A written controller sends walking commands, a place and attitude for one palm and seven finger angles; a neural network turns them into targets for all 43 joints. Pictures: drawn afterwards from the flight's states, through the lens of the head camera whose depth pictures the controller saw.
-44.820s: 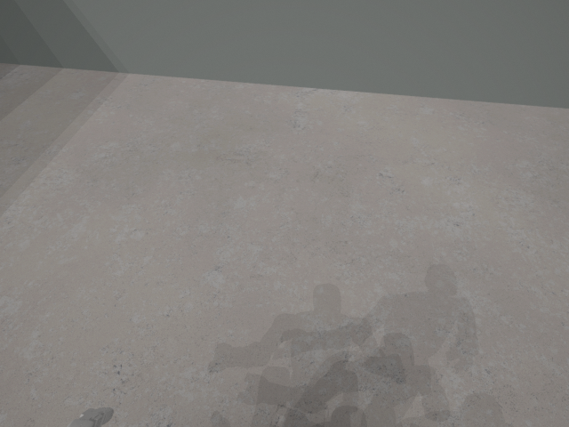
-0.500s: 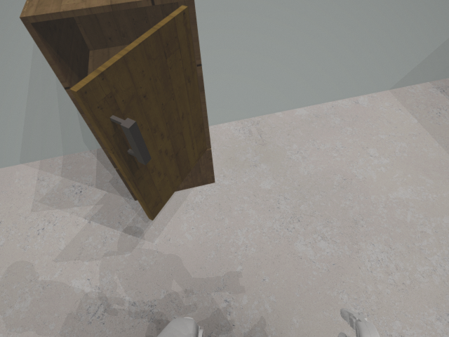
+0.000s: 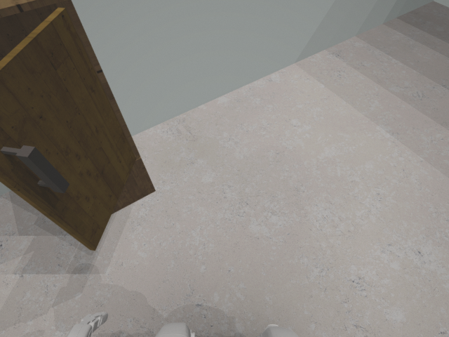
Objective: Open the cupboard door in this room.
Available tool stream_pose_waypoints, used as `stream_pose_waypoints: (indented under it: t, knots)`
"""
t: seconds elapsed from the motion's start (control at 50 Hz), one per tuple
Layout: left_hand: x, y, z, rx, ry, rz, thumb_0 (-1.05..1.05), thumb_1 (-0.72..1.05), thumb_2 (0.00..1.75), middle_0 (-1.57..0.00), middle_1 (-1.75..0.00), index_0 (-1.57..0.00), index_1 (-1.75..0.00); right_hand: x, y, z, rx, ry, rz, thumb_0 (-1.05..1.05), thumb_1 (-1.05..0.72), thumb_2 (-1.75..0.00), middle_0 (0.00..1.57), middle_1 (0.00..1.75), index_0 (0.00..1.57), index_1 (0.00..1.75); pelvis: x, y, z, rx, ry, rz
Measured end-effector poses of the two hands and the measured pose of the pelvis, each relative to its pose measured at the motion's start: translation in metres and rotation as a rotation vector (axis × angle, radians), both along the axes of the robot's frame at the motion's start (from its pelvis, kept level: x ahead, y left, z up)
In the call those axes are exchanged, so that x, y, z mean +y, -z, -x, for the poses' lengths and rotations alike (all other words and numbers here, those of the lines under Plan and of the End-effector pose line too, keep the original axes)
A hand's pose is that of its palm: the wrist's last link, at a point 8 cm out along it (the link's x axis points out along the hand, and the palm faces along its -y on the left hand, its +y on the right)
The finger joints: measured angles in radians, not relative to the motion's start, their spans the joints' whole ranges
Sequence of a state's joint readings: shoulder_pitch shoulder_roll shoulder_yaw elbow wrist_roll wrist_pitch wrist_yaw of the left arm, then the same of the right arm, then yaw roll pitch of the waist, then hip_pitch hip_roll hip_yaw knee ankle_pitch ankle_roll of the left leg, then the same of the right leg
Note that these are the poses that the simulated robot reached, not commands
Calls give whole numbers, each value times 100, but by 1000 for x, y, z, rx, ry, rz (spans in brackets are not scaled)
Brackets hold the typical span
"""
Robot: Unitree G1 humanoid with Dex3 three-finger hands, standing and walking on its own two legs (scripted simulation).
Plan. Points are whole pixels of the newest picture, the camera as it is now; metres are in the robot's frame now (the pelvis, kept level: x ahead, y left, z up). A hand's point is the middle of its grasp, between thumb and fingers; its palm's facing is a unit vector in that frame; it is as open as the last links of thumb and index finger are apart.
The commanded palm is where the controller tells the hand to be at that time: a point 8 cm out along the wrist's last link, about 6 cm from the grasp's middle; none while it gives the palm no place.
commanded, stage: walk to a spot facing it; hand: left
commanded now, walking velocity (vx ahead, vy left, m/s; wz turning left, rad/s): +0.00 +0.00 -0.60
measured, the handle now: (36, 169) +0.41 +0.43 -0.01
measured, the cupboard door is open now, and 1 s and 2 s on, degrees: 47 47 47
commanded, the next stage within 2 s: turn to face it in 1.90 s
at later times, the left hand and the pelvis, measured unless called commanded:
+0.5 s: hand (167, 301) +0.19 +0.14 -0.14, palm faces -0.31 -0.92 -0.25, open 7.4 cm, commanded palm none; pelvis +0.02 -0.03 +0.01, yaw -19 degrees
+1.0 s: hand (238, 219) +0.37 +0.00 -0.13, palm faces -0.62 -0.76 -0.18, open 7.4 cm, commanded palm none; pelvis +0.16 -0.09 +0.02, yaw -38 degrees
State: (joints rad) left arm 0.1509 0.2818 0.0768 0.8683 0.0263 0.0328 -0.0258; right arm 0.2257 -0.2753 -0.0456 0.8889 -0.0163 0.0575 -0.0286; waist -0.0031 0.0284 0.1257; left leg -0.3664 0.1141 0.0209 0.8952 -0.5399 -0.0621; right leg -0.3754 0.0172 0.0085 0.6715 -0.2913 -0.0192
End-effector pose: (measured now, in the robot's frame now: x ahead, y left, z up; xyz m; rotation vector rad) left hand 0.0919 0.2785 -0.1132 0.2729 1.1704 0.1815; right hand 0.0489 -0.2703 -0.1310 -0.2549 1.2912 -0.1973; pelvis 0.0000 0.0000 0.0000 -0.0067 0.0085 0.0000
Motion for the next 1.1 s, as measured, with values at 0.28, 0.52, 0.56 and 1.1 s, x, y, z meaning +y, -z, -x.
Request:
stream_pose_waypoints:
  t: [0.28,0.52,0.56,1.1]
  knots:
    - [-42,9,-62,24,192,104,1,90,89,-20,-30,-21,-30,13,-28,43,-55,170,25,0,-91,-90,20,30,20,30,5,-13,-8,3,190,8]
    - [-97,-5,-105,-20,340,59,0,90,89,-20,-30,-21,-30,-15,-6,77,1,360,-52,0,-91,-90,20,30,21,30,-30,-10,-26,0,341,-2]
    - [-99,-7,-102,13,345,55,0,90,89,-20,-30,-21,-30,-22,-14,66,-26,377,-45,1,-91,-90,20,30,20,30,-33,-15,-35,1,364,-8]
    - [-332,-9,-373,-131,810,132,1,91,90,-20,-30,-20,-30,1,-4,82,197,797,-171,0,-91,-90,20,30,20,30,-144,-2,-182,-8,682,-28]
